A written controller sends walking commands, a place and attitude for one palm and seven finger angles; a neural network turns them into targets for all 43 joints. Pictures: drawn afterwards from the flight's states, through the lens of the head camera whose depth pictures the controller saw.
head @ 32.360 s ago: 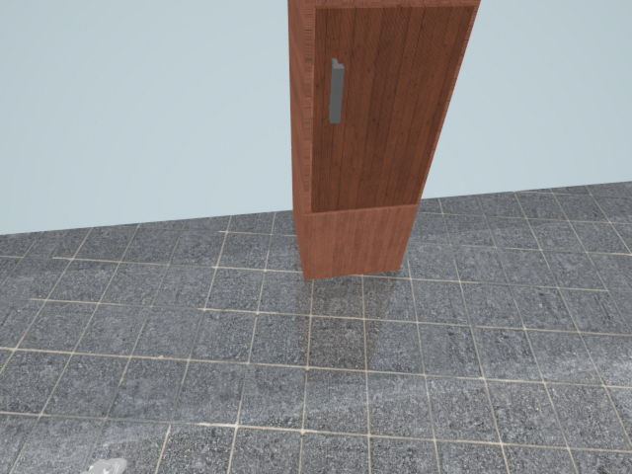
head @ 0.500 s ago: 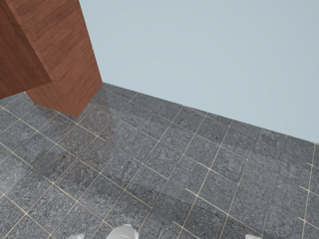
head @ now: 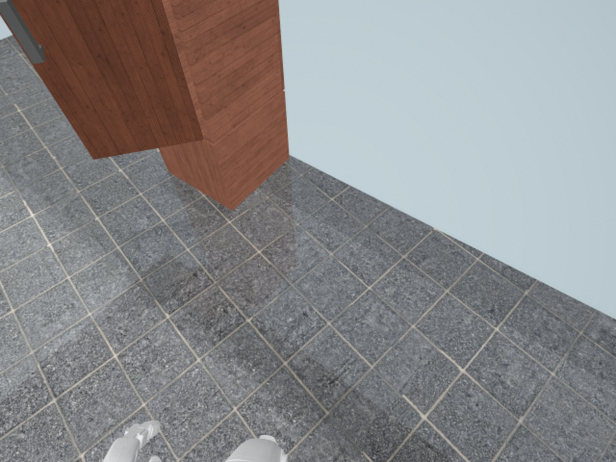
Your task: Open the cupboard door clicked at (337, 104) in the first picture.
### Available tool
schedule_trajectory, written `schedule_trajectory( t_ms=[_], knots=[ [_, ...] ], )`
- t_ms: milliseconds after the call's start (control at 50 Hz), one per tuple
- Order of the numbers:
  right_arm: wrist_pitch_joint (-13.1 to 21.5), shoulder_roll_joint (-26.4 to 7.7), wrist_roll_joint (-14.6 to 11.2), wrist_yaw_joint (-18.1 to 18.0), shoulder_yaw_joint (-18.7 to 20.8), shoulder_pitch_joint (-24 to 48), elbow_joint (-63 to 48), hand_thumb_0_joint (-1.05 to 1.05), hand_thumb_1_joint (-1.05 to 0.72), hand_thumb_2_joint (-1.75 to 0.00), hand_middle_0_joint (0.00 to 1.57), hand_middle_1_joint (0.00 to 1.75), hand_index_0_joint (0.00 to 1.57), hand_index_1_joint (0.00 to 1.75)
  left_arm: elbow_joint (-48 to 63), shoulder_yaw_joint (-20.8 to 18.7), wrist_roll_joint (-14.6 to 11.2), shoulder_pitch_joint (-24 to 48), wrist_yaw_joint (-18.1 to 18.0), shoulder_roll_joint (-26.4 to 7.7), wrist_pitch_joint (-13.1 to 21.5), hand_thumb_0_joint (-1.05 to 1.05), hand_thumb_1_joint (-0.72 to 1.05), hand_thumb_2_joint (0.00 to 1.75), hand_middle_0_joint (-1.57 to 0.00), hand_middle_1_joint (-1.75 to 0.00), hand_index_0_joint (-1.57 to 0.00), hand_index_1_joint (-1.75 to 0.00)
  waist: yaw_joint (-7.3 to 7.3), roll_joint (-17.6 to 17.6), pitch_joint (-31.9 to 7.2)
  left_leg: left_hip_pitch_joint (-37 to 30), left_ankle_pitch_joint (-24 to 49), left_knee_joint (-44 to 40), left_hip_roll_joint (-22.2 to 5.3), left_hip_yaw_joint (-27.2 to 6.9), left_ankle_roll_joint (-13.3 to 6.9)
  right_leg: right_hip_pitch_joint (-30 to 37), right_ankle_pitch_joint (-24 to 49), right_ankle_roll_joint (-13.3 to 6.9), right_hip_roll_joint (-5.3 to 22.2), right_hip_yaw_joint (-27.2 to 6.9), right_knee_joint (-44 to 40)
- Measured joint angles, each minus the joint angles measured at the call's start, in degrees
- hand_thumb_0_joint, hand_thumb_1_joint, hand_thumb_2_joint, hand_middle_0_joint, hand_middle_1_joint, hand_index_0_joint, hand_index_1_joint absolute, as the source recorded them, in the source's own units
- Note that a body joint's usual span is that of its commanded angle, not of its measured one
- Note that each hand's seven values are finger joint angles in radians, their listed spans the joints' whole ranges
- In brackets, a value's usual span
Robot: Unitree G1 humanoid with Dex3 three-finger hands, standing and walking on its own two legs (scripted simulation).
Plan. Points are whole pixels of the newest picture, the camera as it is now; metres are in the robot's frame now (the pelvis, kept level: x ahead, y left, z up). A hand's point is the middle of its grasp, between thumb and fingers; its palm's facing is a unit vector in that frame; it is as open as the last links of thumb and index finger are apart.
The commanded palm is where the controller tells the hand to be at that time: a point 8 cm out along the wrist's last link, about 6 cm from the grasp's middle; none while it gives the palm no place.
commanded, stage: turn to face it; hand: left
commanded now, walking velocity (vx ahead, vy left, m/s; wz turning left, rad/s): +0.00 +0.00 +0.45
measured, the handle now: (23, 27) +0.96 +0.69 +0.06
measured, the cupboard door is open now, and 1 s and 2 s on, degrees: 51 51 51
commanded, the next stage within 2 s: take the last steps up to it in 0.36 s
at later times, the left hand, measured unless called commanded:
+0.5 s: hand out of the picture +0.05 +0.23 -0.16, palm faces +0.23 -0.94 -0.24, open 7.4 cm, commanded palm none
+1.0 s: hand out of the picture -0.01 +0.26 -0.19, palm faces +0.39 -0.90 -0.19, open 7.4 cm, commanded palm none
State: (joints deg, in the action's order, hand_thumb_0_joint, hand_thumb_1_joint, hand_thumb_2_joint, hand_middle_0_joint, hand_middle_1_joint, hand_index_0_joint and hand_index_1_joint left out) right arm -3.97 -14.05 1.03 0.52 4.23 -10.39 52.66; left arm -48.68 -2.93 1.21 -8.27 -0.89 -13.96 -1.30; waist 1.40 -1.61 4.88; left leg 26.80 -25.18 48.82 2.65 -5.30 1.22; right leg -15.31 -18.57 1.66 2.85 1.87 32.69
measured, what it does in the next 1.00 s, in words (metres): walks ahead, turning left: left foot, then right foot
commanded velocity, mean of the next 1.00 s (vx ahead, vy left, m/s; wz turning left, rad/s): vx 0.17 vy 0.08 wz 0.22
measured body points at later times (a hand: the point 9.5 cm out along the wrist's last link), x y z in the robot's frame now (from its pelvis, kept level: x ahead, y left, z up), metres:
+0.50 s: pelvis +0.03 +0.01 +0.01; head +0.07 +0.03 +0.46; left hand +0.04 +0.28 -0.14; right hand +0.17 -0.20 -0.13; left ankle +0.02 +0.12 -0.73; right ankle +0.03 -0.13 -0.70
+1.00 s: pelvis +0.10 +0.10 -0.01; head +0.13 +0.13 +0.44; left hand -0.03 +0.31 -0.17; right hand +0.29 -0.10 -0.13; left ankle +0.11 +0.21 -0.73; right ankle +0.05 -0.09 -0.67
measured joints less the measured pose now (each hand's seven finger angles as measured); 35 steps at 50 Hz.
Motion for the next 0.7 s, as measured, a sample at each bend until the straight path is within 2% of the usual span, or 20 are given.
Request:
schedule_trajectory(
  t_ms=[40,80,160,200,220,240,280,320,360,400,460,540,560,600,620,660,700],
  knots=[
    [-0.3,-0.7,0.1,0.3,0.3,0.2,0.4,0.01,-0.90,-0.89,0.20,0.30,0.20,0.30,-0.3,0.5,-0.1,-1.1,-0.1,1.0,0.0,0.00,0.91,0.90,-0.20,-0.30,-0.20,-0.30,0.28,-0.3,0.1,2.1,-1.0,8.8,-0.8,2.6,0.7,1.6,-0.5,0.1,0.8,1.5,-0.9],
    [-0.5,-0.6,0.0,0.5,0.3,0.5,0.6,0.01,-0.91,-0.89,0.20,0.30,0.20,0.30,-0.8,0.7,-0.1,-2.2,-0.2,1.5,0.1,0.00,0.91,0.90,-0.20,-0.30,-0.20,-0.30,0.36,0.8,0.2,2.1,-1.3,11.2,-1.8,5.0,1.4,3.2,-0.4,0.3,1.9,2.5,-2.2],
    [0.0,0.2,-0.4,0.6,-0.4,1.7,0.4,0.01,-0.91,-0.89,0.20,0.30,0.19,0.30,-1.8,1.0,0.2,-3.9,0.0,1.7,0.6,0.00,0.91,0.90,-0.20,-0.30,-0.20,-0.30,-0.49,3.9,0.8,-2.3,-0.9,0.3,-3.0,8.4,1.7,4.6,-1.2,1.0,4.1,4.2,-2.4],
    [0.7,0.3,-0.4,0.6,-0.8,2.4,0.0,0.01,-0.91,-0.90,0.20,0.30,0.19,0.30,-2.4,1.1,0.0,-4.9,0.2,1.6,0.6,0.00,0.90,0.90,-0.20,-0.30,-0.21,-0.30,-0.93,4.8,0.9,-5.9,3.3,-8.9,-2.8,9.2,1.3,4.2,-2.8,1.8,5.0,5.0,-0.1],
    [1.3,0.0,-0.3,0.6,-1.1,2.6,-0.5,0.01,-0.91,-0.90,0.20,0.30,0.19,0.30,-2.7,1.1,-0.2,-5.6,0.4,1.6,0.5,0.00,0.90,0.90,-0.20,-0.30,-0.21,-0.30,-1.02,4.5,0.6,-7.8,8.8,-13.8,-3.1,9.1,0.5,3.3,-4.0,2.2,5.1,5.5,2.3],
    [2.0,0.1,-0.1,0.4,-1.1,2.9,-0.7,0.01,-0.91,-0.90,0.20,0.30,0.19,0.30,-3.1,1.0,-0.5,-5.8,0.5,1.3,0.1,0.00,0.90,0.90,-0.20,-0.30,-0.21,-0.30,-0.92,4.8,0.6,-7.4,10.7,-13.9,-2.7,8.9,-0.7,1.5,-5.8,2.7,5.5,5.2,6.7],
    [2.7,1.0,0.1,0.0,-1.6,3.7,-1.0,0.01,-0.91,-0.89,0.20,0.30,0.19,0.30,-4.2,0.7,-0.7,-5.3,0.3,0.4,-1.3,0.00,0.90,0.90,-0.20,-0.30,-0.21,-0.30,-1.60,5.9,1.2,-6.8,8.5,-11.5,-2.1,8.8,-2.9,-2.4,-11.9,2.8,4.8,2.3,16.7],
    [2.9,1.7,0.4,-0.6,-2.2,3.9,-1.3,0.01,-0.91,-0.89,0.20,0.30,0.20,0.30,-5.2,0.3,-0.6,-4.8,0.1,-0.2,-2.3,0.01,0.91,0.90,-0.20,-0.30,-0.20,-0.30,-1.86,5.7,1.1,-7.1,7.4,-12.0,-2.2,8.1,-3.5,-5.5,-13.6,2.6,3.4,1.2,23.5],
    [3.1,2.2,0.6,-1.2,-2.6,3.7,-1.3,0.01,-0.91,-0.89,0.20,0.30,0.20,0.30,-5.8,0.0,-0.5,-4.0,0.2,-0.4,-2.7,0.01,0.91,0.90,-0.20,-0.30,-0.20,-0.30,-1.88,4.8,1.1,-7.8,8.4,-13.9,-2.4,7.0,-3.2,-7.3,-12.5,2.4,2.3,0.7,25.8],
    [3.2,2.6,0.6,-1.5,-3.0,3.5,-0.9,0.00,-0.91,-0.89,0.20,0.30,0.20,0.30,-5.8,-0.1,-0.5,-3.2,0.4,-0.4,-2.5,0.01,0.91,0.90,-0.20,-0.30,-0.20,-0.30,-1.96,3.9,1.1,-8.6,9.8,-16.1,-2.4,6.0,-3.1,-7.9,-11.3,2.2,1.6,0.5,24.7],
    [3.0,2.9,0.6,-1.6,-3.2,2.9,0.0,0.00,-0.90,-0.89,0.20,0.30,0.20,0.30,-5.4,-0.2,-0.6,-2.4,0.6,-0.3,-2.0,0.01,0.91,0.90,-0.19,-0.30,-0.20,-0.30,-1.89,2.5,0.6,-9.4,11.1,-18.2,-2.5,4.7,-2.8,-6.7,-10.1,1.9,0.7,0.4,18.6],
    [2.3,3.2,0.3,-1.3,-3.1,1.6,1.4,0.00,-0.90,-0.89,0.20,0.30,0.20,0.30,-5.0,0.0,-0.5,-2.5,0.8,0.0,-0.8,0.01,0.91,0.90,-0.19,-0.30,-0.20,-0.30,-1.81,1.5,-0.8,-9.4,10.6,-17.5,-2.3,3.6,-1.7,-1.1,-4.4,1.4,-0.3,0.9,4.8],
    [2.1,3.4,0.1,-1.1,-3.0,0.8,1.5,0.01,-0.90,-0.89,0.20,0.30,0.20,0.30,-4.6,0.0,-0.3,-3.2,0.9,-0.3,-0.1,0.01,0.91,0.90,-0.19,-0.30,-0.20,-0.30,-1.95,2.4,-1.8,-8.3,8.4,-15.3,-1.4,4.0,-1.6,0.8,-4.6,0.5,0.4,0.1,-0.5],
    [1.2,2.4,0.0,-0.5,-2.4,0.4,2.3,0.01,-0.90,-0.89,0.20,0.30,0.20,0.30,-4.9,0.1,0.1,-3.5,0.8,0.9,0.7,0.00,0.91,0.90,-0.19,-0.30,-0.20,-0.30,-2.26,1.0,-1.9,-4.9,0.7,-5.2,-1.5,3.5,-1.2,0.9,-1.6,-0.7,0.2,0.8,0.1],
    [0.8,1.8,0.2,-0.1,-2.0,0.0,2.6,0.01,-0.90,-0.89,0.20,0.30,0.20,0.30,-5.0,0.3,0.1,-4.0,0.9,1.6,0.9,0.00,0.91,0.90,-0.19,-0.30,-0.20,-0.30,-2.17,0.3,-2.0,-3.0,0.0,0.4,-1.5,3.5,-1.0,1.7,-1.0,-0.8,0.3,1.5,-0.2],
    [0.4,0.9,0.4,0.6,-1.4,-0.4,3.3,0.01,-0.90,-0.89,0.20,0.30,0.20,0.30,-5.3,0.5,0.0,-5.6,0.9,2.6,1.6,0.00,0.91,0.90,-0.20,-0.30,-0.20,-0.30,-2.11,-0.1,-2.3,0.1,2.3,8.7,-2.0,4.4,-0.4,3.9,0.1,-0.5,0.8,2.4,-2.9],
    [0.5,0.5,0.4,1.1,-1.0,-0.7,3.6,0.01,-0.91,-0.89,0.20,0.30,0.20,0.30,-6.1,0.6,-0.1,-7.3,0.9,3.1,2.4,0.00,0.91,0.90,-0.20,-0.30,-0.20,-0.30,-1.87,0.6,-2.6,2.0,5.2,12.0,-3.1,5.5,0.3,6.2,1.3,0.1,1.6,3.1,-6.3]
  ],
)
